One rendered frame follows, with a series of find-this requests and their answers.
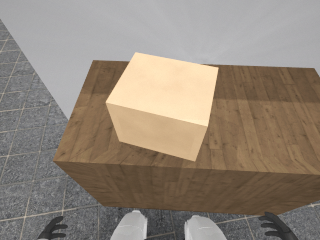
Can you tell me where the left robot hand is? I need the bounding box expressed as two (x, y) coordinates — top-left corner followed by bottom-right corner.
(37, 216), (68, 240)

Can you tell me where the robot right thigh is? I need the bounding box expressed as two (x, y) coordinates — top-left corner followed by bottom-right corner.
(184, 216), (227, 240)

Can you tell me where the right robot hand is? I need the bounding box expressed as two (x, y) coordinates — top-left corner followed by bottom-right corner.
(258, 211), (299, 240)

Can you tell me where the pedestal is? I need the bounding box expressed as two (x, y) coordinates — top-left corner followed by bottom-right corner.
(53, 60), (320, 216)

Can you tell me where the robot thigh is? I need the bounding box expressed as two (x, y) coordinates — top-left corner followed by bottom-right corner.
(110, 212), (148, 240)
(184, 216), (227, 240)

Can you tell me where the carton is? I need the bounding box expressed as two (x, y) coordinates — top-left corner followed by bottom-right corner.
(105, 52), (219, 162)

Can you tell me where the robot left thigh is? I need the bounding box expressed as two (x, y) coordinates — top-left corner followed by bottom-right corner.
(110, 212), (148, 240)

